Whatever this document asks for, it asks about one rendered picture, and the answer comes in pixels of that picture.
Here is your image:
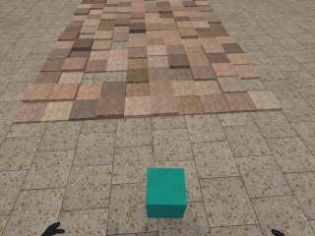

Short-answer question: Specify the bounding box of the carton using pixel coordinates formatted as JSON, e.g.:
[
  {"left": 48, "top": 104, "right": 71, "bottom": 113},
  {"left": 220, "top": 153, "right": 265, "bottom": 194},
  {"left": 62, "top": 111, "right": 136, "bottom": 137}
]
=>
[{"left": 146, "top": 168, "right": 187, "bottom": 218}]

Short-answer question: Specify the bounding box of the robot left hand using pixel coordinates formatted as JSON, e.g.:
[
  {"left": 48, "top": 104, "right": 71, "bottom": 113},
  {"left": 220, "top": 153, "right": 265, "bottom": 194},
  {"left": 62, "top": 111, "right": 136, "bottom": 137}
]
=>
[{"left": 41, "top": 222, "right": 65, "bottom": 236}]

